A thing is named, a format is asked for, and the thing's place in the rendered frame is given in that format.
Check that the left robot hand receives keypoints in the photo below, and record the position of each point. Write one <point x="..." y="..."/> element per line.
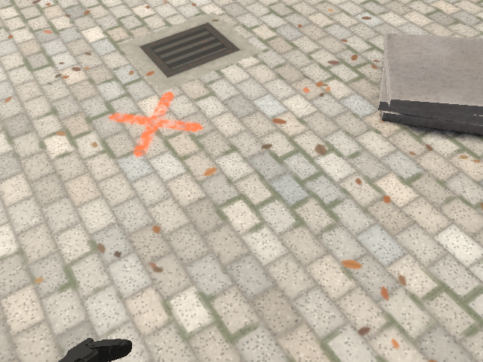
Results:
<point x="99" y="351"/>

